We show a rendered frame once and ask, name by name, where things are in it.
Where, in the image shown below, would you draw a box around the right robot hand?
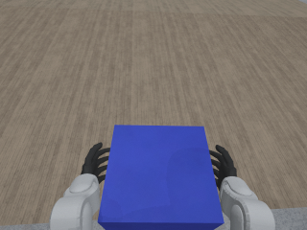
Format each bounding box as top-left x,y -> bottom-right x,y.
209,145 -> 237,190

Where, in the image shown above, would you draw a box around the left robot forearm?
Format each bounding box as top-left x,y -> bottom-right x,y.
48,173 -> 101,230

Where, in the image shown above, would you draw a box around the right robot forearm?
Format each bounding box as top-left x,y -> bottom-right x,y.
219,176 -> 275,230

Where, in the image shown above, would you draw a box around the left robot hand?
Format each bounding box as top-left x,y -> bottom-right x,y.
81,142 -> 110,184

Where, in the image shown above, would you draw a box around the carton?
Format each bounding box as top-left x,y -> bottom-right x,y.
97,125 -> 224,230

